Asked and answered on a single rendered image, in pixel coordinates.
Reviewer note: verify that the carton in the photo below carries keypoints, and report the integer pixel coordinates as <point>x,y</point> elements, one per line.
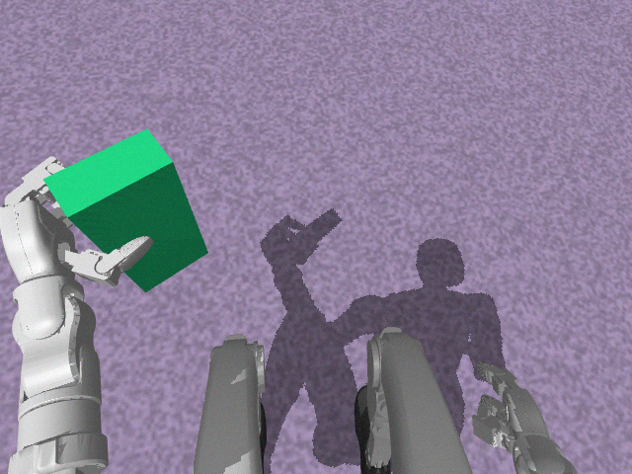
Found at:
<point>128,190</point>

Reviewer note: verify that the left robot hand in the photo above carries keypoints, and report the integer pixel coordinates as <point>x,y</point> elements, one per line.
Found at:
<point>39,243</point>

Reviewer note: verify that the right robot arm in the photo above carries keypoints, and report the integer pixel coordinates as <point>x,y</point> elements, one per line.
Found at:
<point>537,454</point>

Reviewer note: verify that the left robot arm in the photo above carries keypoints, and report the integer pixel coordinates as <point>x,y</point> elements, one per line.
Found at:
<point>60,392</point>

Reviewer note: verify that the right robot hand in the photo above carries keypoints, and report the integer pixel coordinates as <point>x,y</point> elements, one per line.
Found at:
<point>501,424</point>

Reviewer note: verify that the right robot foot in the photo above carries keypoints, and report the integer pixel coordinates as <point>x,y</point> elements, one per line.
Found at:
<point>362,431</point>

